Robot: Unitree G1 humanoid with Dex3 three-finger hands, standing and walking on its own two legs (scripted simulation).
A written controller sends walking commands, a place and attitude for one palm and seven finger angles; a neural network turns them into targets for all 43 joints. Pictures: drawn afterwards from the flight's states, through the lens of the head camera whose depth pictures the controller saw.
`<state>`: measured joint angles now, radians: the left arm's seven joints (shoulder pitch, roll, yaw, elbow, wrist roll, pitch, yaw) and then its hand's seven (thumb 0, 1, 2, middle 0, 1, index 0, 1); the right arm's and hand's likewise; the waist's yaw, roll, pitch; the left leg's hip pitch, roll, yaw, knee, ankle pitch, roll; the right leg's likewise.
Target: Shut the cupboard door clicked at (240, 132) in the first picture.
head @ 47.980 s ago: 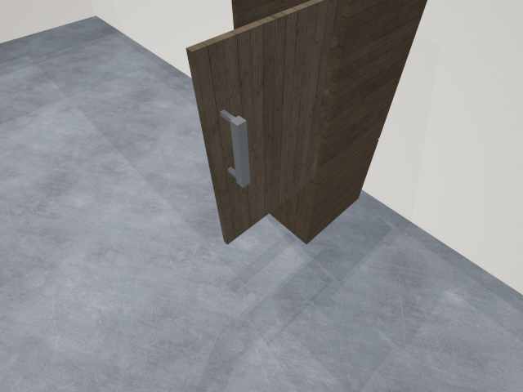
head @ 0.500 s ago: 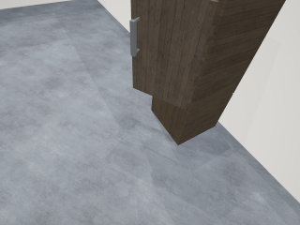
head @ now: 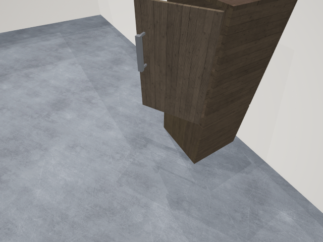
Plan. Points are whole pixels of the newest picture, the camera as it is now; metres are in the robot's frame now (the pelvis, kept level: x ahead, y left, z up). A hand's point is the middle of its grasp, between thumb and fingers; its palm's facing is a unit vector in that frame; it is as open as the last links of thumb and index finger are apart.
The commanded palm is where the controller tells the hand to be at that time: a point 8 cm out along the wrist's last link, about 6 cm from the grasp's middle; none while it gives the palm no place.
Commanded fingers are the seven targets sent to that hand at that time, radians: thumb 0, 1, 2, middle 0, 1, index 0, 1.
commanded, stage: let the arm hang, fingers relaxed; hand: left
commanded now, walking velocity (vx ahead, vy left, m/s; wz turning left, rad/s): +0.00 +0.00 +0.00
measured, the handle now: (142, 52) +0.91 +0.14 +0.02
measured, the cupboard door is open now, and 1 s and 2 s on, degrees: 31 31 31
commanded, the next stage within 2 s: look to check the result in 0.14 s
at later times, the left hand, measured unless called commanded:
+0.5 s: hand out of the picture +0.07 +0.22 -0.16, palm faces -0.01 -0.95 -0.31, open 7.4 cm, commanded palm none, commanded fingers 0.00 0.90 0.90 -0.20 -0.30 -0.20 -0.30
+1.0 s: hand out of the picture +0.08 +0.20 -0.17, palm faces +0.02 -0.95 -0.30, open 7.4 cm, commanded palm none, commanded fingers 0.00 0.90 0.90 -0.20 -0.30 -0.20 -0.30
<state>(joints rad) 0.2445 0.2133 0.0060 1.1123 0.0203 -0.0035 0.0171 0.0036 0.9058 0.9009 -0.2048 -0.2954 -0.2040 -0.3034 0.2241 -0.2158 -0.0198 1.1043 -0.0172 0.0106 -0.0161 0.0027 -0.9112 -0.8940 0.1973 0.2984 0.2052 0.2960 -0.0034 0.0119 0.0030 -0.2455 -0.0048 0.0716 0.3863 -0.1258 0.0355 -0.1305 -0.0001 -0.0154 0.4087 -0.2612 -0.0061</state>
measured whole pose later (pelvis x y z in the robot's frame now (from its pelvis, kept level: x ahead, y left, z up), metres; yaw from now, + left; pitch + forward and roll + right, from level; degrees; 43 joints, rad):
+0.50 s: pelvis +0.02 -0.01 +0.00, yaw +0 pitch -1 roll +0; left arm 0.18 0.29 0.01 1.13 0.01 -0.01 0.01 0.01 0.90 0.90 -0.21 -0.30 -0.21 -0.30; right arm 0.15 -0.29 -0.01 1.12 -0.01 0.01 -0.01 0.00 -0.91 -0.89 0.20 0.30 0.21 0.30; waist 0.00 0.01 0.03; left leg -0.18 0.01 0.06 0.34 -0.14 0.01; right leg -0.05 0.01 -0.02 0.31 -0.25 -0.02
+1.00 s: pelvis +0.04 -0.02 +0.00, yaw +2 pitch -1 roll +0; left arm 0.17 0.26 0.01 1.11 0.01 0.00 0.03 0.00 0.90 0.90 -0.21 -0.30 -0.21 -0.30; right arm 0.16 -0.26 -0.01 1.11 -0.01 0.02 -0.02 0.00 -0.91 -0.89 0.20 0.30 0.20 0.30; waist -0.01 0.00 0.04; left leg -0.19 0.00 0.04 0.38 -0.18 0.00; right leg -0.04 0.01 -0.05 0.35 -0.29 -0.03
